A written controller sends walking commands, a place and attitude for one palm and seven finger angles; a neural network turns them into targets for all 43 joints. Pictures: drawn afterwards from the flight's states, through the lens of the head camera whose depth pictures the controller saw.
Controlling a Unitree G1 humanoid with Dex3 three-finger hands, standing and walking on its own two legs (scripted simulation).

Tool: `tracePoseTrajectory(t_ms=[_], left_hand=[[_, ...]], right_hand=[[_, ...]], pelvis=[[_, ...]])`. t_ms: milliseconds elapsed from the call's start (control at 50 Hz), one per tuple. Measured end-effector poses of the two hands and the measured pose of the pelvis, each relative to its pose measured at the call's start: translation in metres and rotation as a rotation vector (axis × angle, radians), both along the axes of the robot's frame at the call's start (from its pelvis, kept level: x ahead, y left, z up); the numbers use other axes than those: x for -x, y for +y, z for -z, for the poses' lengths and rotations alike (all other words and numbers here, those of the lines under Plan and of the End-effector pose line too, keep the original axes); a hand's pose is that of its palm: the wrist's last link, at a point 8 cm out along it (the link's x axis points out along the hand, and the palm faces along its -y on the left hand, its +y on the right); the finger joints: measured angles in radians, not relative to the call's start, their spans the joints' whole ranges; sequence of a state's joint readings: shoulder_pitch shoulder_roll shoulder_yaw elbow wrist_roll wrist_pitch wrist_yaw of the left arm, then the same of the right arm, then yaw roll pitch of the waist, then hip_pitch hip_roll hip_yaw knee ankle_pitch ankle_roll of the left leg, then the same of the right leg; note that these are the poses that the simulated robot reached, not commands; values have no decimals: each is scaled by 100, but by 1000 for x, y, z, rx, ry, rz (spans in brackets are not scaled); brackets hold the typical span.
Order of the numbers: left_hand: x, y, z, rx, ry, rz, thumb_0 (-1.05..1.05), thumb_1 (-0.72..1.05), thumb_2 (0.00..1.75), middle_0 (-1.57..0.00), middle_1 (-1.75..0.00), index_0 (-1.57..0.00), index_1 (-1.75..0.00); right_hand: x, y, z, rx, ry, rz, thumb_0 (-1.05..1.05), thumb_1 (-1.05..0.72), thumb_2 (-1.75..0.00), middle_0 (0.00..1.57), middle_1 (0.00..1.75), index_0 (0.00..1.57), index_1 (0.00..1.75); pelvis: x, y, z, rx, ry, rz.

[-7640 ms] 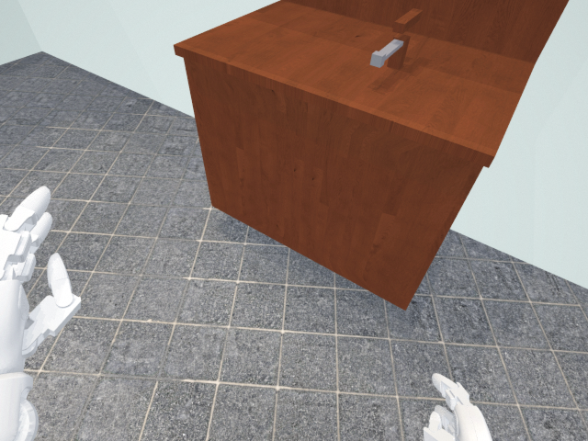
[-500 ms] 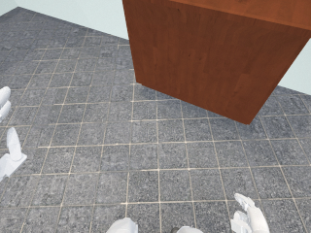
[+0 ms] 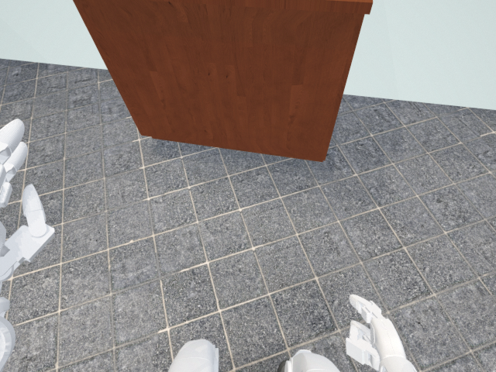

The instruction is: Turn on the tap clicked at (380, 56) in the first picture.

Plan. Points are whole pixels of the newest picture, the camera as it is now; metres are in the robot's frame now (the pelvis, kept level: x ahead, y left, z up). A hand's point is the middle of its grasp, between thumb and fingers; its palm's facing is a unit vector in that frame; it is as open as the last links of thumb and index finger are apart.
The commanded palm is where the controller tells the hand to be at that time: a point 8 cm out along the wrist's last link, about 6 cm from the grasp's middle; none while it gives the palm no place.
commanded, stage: turn to face it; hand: left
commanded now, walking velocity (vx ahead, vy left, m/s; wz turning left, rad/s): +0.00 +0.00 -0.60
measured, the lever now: out of the picture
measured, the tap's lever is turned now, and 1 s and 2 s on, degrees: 0 0 0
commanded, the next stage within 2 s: take the last steps up to it in 0.74 s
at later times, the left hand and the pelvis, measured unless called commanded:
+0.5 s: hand (103, 223) +0.25 +0.17 +0.19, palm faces +0.16 -0.89 -0.43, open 7.4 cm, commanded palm +0.21 +0.22 +0.20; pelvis -0.03 +0.00 +0.01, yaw -18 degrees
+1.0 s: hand (147, 229) +0.24 +0.12 +0.19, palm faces -0.01 -0.90 -0.44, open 7.4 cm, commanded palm +0.21 +0.17 +0.20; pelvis -0.06 -0.01 +0.01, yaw -26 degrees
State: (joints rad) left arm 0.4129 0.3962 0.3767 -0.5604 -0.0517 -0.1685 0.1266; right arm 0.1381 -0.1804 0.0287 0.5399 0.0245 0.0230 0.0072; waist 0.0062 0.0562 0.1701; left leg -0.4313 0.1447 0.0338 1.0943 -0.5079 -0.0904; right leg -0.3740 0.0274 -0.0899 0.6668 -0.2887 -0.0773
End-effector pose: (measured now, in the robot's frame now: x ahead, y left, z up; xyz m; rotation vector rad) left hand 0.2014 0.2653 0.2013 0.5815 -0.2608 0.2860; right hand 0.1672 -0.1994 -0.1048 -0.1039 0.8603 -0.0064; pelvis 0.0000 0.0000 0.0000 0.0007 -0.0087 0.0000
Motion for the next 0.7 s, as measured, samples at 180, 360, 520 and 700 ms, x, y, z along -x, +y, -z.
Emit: tracePoseTrajectory(t_ms=[180,360,520,700], left_hand=[[-1,-22,-17,-52,35,108,1,89,89,-21,-30,-22,-30],[-8,-19,0,54,-27,161,1,89,89,-21,-30,-22,-30],[-19,-59,-3,62,-25,243,1,89,89,-21,-30,-21,-30],[-26,-123,-1,-8,21,407,1,89,89,-21,-30,-21,-30]], right_hand=[[53,-66,-20,128,75,184,1,-91,-90,20,30,20,30],[75,-73,-42,192,-15,270,1,-91,-90,19,30,20,30],[95,-48,-33,42,-104,312,1,-91,-90,20,30,20,30],[158,-79,-5,23,21,433,1,-90,-90,20,30,20,30]], pelvis=[[9,-5,-14,-37,34,111],[22,7,-9,-38,22,210],[32,-6,-9,12,10,325],[57,-25,-5,-3,12,393]])
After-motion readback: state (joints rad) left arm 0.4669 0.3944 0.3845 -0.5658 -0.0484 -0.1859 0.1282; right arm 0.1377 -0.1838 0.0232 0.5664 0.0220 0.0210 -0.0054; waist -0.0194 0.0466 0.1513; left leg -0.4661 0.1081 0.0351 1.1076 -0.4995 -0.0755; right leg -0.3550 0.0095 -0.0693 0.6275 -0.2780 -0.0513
